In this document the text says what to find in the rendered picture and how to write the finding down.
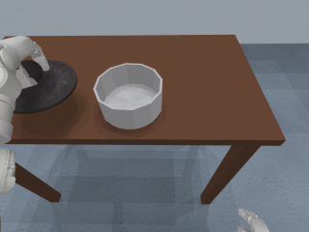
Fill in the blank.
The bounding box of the robot left upper arm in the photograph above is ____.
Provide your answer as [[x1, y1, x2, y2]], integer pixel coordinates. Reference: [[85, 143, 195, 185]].
[[0, 147, 16, 232]]

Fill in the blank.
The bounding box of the knob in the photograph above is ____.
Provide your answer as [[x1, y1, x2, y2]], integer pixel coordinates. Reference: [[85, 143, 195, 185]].
[[17, 60, 43, 82]]

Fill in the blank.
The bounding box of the lid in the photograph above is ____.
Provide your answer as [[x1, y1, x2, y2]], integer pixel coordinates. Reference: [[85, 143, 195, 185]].
[[14, 60, 77, 114]]

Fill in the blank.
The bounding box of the left robot forearm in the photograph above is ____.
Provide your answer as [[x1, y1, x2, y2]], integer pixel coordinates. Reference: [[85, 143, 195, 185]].
[[0, 42, 22, 145]]

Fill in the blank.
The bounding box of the pot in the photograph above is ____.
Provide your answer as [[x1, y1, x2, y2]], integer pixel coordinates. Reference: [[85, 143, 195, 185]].
[[94, 63, 163, 130]]

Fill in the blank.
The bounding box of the left robot hand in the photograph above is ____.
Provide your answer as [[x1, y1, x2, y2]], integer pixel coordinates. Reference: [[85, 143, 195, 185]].
[[0, 36, 50, 89]]

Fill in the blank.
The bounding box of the right robot hand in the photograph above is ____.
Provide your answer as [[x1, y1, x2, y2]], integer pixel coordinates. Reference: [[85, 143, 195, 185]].
[[235, 208, 269, 232]]

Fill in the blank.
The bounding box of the table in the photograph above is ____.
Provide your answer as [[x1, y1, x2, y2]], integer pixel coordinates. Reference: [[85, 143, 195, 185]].
[[3, 35, 286, 205]]

